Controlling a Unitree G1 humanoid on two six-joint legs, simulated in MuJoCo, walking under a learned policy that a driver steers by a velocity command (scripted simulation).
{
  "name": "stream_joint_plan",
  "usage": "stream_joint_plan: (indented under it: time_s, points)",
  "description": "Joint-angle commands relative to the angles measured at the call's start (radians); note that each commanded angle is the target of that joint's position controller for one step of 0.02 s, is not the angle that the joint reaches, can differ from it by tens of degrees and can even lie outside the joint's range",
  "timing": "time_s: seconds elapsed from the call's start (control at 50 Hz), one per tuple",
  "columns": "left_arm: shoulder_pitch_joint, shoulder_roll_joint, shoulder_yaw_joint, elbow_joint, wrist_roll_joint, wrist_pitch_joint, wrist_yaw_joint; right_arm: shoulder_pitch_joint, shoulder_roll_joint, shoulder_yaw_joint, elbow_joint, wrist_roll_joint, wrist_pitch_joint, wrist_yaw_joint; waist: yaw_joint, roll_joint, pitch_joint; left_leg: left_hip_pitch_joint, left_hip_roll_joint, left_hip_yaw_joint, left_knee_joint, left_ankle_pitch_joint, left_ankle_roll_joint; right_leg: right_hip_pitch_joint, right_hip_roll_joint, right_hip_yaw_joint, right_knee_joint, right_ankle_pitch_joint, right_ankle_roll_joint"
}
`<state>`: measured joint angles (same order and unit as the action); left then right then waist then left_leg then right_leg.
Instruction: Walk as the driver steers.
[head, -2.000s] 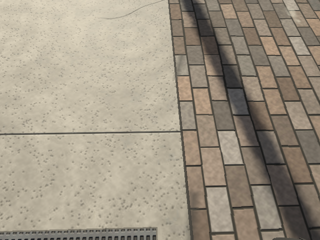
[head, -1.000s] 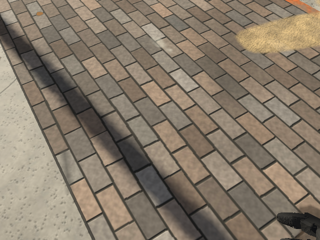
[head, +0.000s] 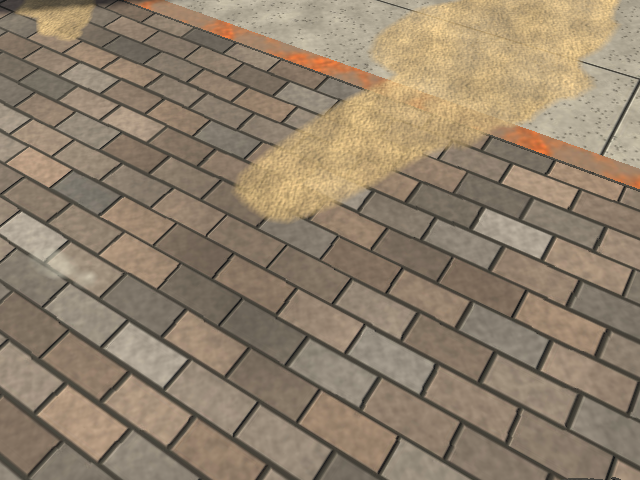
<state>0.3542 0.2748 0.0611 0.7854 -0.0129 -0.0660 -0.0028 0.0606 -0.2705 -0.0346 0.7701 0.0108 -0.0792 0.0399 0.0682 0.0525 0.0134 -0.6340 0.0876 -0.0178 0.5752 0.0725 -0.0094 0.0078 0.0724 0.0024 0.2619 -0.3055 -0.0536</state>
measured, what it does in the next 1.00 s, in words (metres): walks ahead, turning left: left foot, then right foot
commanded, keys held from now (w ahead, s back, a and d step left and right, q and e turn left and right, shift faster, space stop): w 0.42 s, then w+q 0.58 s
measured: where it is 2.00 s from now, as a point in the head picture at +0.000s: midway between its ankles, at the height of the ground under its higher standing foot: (276, 294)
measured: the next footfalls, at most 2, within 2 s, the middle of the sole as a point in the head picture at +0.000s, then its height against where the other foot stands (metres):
left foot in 0.10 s outside the picture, level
right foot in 0.62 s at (419, 462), level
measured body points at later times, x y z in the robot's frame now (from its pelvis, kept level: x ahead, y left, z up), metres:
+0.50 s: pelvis +0.28 +0.04 +0.01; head +0.30 +0.04 +0.46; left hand +0.48 +0.28 -0.09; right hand +0.29 -0.24 -0.12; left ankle +0.20 +0.13 -0.74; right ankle +0.46 -0.13 -0.69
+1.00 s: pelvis +0.54 +0.01 +0.00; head +0.56 +0.02 +0.45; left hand +0.49 +0.30 -0.12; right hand +0.79 -0.19 -0.09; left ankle +0.66 +0.20 -0.69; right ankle +0.48 -0.11 -0.74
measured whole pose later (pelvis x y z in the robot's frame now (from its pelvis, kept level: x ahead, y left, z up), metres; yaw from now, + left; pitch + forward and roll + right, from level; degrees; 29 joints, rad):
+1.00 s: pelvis +0.54 +0.01 +0.00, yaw +16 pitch +1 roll -2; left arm 0.31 0.27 0.08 0.88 0.01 -0.09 0.01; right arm 0.13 -0.29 -0.07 0.73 0.02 -0.02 0.03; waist 0.07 0.04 0.02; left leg -0.68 0.11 -0.02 0.76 -0.01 0.01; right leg 0.02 0.00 -0.22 0.24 -0.27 0.00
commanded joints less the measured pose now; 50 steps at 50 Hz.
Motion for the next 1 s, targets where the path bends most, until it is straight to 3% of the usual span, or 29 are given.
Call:
stream_joint_plan:
  time_s: [0.02, 0.06, 0.08, 0.1, 0.12, 0.14, 0.16, 0.18, 0.2, 0.22, 0.24, 0.3, 0.42, 0.48, 0.52, 0.56, 0.58, 0.6, 0.62, 0.64, 0.66, 0.68, 0.72, 0.74, 0.78, 0.84, 0.92, 1.0]
  points:
    - [0.038, 0.176, 0.048, -0.014, -0.006, 0.003, 0.01, -0.11, -0.096, -0.021, -0.1, 0.002, -0.025, 0.015, -0.005, -0.129, 0.049, -0.017, -0.019, 0.005, -0.058, -0.075, 0.041, 0.037, -0.318, 0.143, -0.006, 0.403, -0.139]
    - [0.012, 0.189, 0.051, -0.011, -0.005, 0.013, 0.015, -0.014, -0.126, -0.036, -0.079, -0.001, -0.029, 0.014, -0.065, -0.153, -0.01, 0.134, -0.067, 0.05, -0.08, -0.139, 0.076, 0.058, -0.301, 0.124, 0.105, 0.652, -0.111]
    - [0.0, 0.176, 0.044, -0.013, -0.001, 0.018, 0.017, 0.122, -0.163, -0.057, -0.038, -0.006, -0.029, 0.007, -0.133, -0.139, -0.098, 0.329, -0.092, 0.074, -0.087, -0.113, 0.105, 0.022, -0.25, 0.083, 0.267, 0.771, -0.085]
    - [0.01, 0.135, 0.024, -0.03, 0.014, 0.019, 0.021, 0.295, -0.228, -0.075, -0.006, -0.016, -0.028, -0.002, -0.196, -0.064, -0.246, 0.632, 0.048, -0.073, -0.036, -0.044, 0.165, -0.153, -0.194, 0.04, 0.544, 0.578, -0.048]
    - [0.15, 0.027, -0.006, -0.045, 0.007, -0.002, 0.012, 0.374, -0.308, -0.095, 0.017, -0.023, -0.022, -0.001, -0.139, 0.216, -0.384, 0.997, 0.282, -0.567, -0.132, -0.265, 0.338, -0.568, -0.009, 0.022, 0.932, -0.027, 0.034]
    - [0.099, 0.1, 0.004, -0.028, -0.002, -0.022, 0.006, 0.383, -0.213, -0.069, 0.016, 0.001, -0.019, 0.001, -0.182, 0.184, -0.406, 1.027, 0.291, -0.732, -0.254, -0.419, 0.336, -0.698, -0.015, 0.154, 1.052, -0.268, 0.029]
    - [0.004, 0.153, 0.02, -0.056, -0.026, -0.032, -0.001, 0.313, -0.178, -0.056, 0.007, 0.004, -0.017, -0.004, -0.179, 0.114, -0.241, 0.907, 0.266, -0.581, -0.269, -0.454, 0.286, -0.785, -0.072, 0.138, 1.087, -0.208, 0.021]
    - [-0.063, 0.148, 0.015, -0.073, -0.024, -0.037, 0.002, 0.246, -0.158, -0.05, -0.007, -0.004, -0.013, -0.008, -0.155, 0.025, -0.151, 0.76, 0.229, -0.461, -0.285, -0.393, 0.257, -0.77, -0.127, 0.099, 1.043, -0.119, 0.015]
    - [-0.099, 0.14, 0.018, -0.08, -0.008, -0.035, 0.005, 0.196, -0.134, -0.042, -0.012, -0.013, -0.012, -0.006, -0.126, -0.005, -0.075, 0.622, 0.192, -0.377, -0.314, -0.301, 0.248, -0.739, -0.161, 0.081, 0.97, -0.058, 0.018]
    - [-0.08, 0.134, 0.022, -0.075, -0.001, -0.025, 0.007, 0.169, -0.111, -0.033, -0.017, -0.025, -0.017, -0.006, -0.09, 0.02, -0.059, 0.539, 0.163, -0.32, -0.342, -0.233, 0.238, -0.674, -0.19, 0.088, 0.924, -0.014, 0.018]
    - [-0.054, 0.117, 0.021, -0.066, 0.0, -0.015, 0.008, 0.16, -0.107, -0.032, -0.016, -0.024, -0.021, -0.004, -0.072, 0.038, -0.058, 0.493, 0.149, -0.288, -0.368, -0.195, 0.242, -0.63, -0.197, 0.085, 0.897, 0.005, 0.024]
    - [-0.069, 0.082, 0.012, -0.07, 0.007, 0.004, 0.014, 0.173, -0.136, -0.041, 0.004, -0.013, -0.032, -0.011, -0.057, 0.028, -0.031, 0.443, 0.14, -0.196, -0.425, -0.092, 0.263, -0.642, -0.213, 0.066, 0.793, 0.064, 0.053]
    - [-0.261, 0.045, -0.005, -0.11, 0.006, -0.012, 0.0, 0.242, -0.169, -0.049, 0.037, -0.001, -0.015, -0.031, -0.119, 0.008, 0.013, 0.484, 0.091, -0.055, -0.447, -0.047, 0.214, -0.641, -0.186, 0.024, 0.427, 0.367, 0.071]
    - [-0.359, 0.046, -0.006, -0.141, 0.0, -0.023, -0.015, 0.312, -0.178, -0.052, 0.067, 0.01, 0.0, -0.034, -0.155, 0.005, 0.04, 0.525, 0.111, -0.085, -0.413, -0.073, 0.214, -0.617, -0.153, 0.018, 0.32, 0.382, 0.074]
    - [-0.386, 0.061, -0.002, -0.154, -0.003, -0.034, -0.027, 0.324, -0.186, -0.056, 0.074, 0.015, 0.013, -0.039, -0.15, 0.017, 0.047, 0.572, 0.137, -0.122, -0.37, -0.074, 0.206, -0.606, -0.138, 0.031, 0.265, 0.34, 0.063]
    - [-0.35, 0.091, 0.008, -0.148, -0.002, -0.043, -0.032, 0.312, -0.199, -0.063, 0.075, 0.016, 0.022, -0.046, -0.114, 0.036, 0.03, 0.601, 0.158, -0.161, -0.315, -0.052, 0.187, -0.536, -0.125, 0.037, 0.226, 0.277, 0.045]
    - [-0.292, 0.107, 0.017, -0.132, -0.001, -0.047, -0.03, 0.294, -0.202, -0.065, 0.073, 0.017, 0.026, -0.048, -0.074, 0.043, 0.003, 0.594, 0.149, -0.16, -0.255, 0.013, 0.173, -0.444, -0.109, 0.021, 0.199, 0.256, 0.03]
    - [-0.17, 0.147, 0.039, -0.095, 0.004, -0.05, -0.023, 0.29, -0.179, -0.056, 0.07, 0.013, 0.027, -0.048, -0.016, 0.028, -0.074, 0.558, 0.097, -0.128, -0.118, 0.104, 0.146, -0.258, -0.099, 0.006, 0.182, 0.249, 0.003]
    - [0.0, 0.21, 0.06, -0.068, 0.022, -0.051, -0.012, 0.281, -0.117, -0.033, 0.045, -0.004, 0.024, -0.047, 0.057, -0.041, -0.224, 0.406, 0.032, -0.08, 0.151, -0.026, 0.105, 0.025, -0.235, 0.128, 0.233, 0.267, -0.057]
    - [0.08, 0.304, 0.082, -0.049, 0.032, -0.038, -0.006, 0.403, -0.009, -0.002, 0.017, -0.004, 0.005, -0.044, 0.015, -0.305, -0.365, 0.021, -0.122, 0.009, 0.518, -0.498, 0.032, 0.382, -0.486, 0.537, 0.178, 0.138, -0.199]
    - [0.097, 0.218, 0.062, -0.048, 0.023, -0.033, -0.007, 0.388, -0.086, -0.018, 0.031, 0.02, -0.008, -0.042, 0.044, -0.313, -0.392, -0.099, -0.101, -0.102, 0.674, -0.659, 0.028, 0.371, -0.501, 0.701, 0.077, -0.022, -0.225]
    - [0.034, 0.161, 0.043, -0.053, 0.016, -0.033, -0.004, 0.304, -0.158, -0.041, 0.011, 0.037, -0.01, -0.041, 0.045, -0.236, -0.239, -0.165, -0.053, -0.107, 0.724, -0.587, 0.034, 0.257, -0.467, 0.549, 0.059, -0.048, -0.178]
    - [-0.084, 0.098, 0.022, -0.053, 0.018, -0.034, -0.005, 0.223, -0.144, -0.046, -0.007, 0.022, 0.001, -0.044, -0.003, -0.163, -0.094, -0.12, 0.015, -0.081, 0.659, -0.443, 0.03, 0.019, -0.39, 0.337, -0.002, 0.066, -0.136]
    - [-0.122, 0.076, 0.016, -0.05, 0.023, -0.04, -0.006, 0.234, -0.131, -0.052, -0.006, 0.019, 0.014, -0.044, -0.036, -0.18, -0.059, -0.069, 0.04, -0.089, 0.622, -0.399, 0.028, -0.064, -0.362, 0.259, -0.039, 0.115, -0.124]
    - [-0.156, 0.079, 0.021, -0.039, 0.024, -0.05, -0.005, 0.249, -0.089, -0.048, -0.011, 0.023, 0.04, -0.04, -0.066, -0.176, -0.028, -0.017, 0.053, -0.079, 0.589, -0.362, 0.017, -0.148, -0.352, 0.164, -0.095, 0.193, -0.129]
    - [-0.153, 0.111, 0.035, -0.014, 0.028, -0.057, 0.003, 0.204, -0.07, -0.048, -0.043, 0.013, 0.059, -0.04, -0.075, -0.128, 0.005, -0.063, 0.058, -0.084, 0.5, -0.266, 0.0, -0.157, -0.358, 0.055, -0.131, 0.291, -0.141]
    - [-0.137, 0.143, 0.045, 0.008, 0.025, -0.047, 0.015, 0.104, -0.051, -0.04, -0.076, 0.011, 0.051, -0.017, -0.045, -0.109, 0.03, -0.042, 0.044, -0.037, 0.271, -0.073, 0.006, -0.125, -0.329, -0.089, -0.139, 0.333, -0.114]
    - [-0.082, 0.176, 0.057, 0.036, 0.007, -0.028, 0.019, -0.02, -0.046, -0.033, -0.13, 0.01, 0.051, 0.006, -0.001, -0.095, 0.07, -0.042, 0.028, 0.021, 0.125, -0.068, 0.035, -0.028, -0.358, -0.151, -0.119, 0.345, -0.095]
